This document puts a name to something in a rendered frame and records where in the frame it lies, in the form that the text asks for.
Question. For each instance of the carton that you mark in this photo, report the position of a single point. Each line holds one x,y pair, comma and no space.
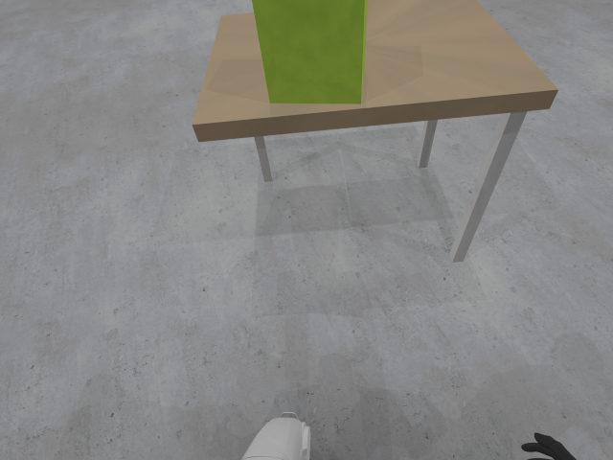
313,51

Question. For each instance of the right robot hand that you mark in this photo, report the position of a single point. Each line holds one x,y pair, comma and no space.
548,446

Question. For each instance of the table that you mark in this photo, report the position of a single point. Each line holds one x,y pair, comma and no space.
425,60

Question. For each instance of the robot left thigh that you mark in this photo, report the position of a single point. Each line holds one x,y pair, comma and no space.
281,439

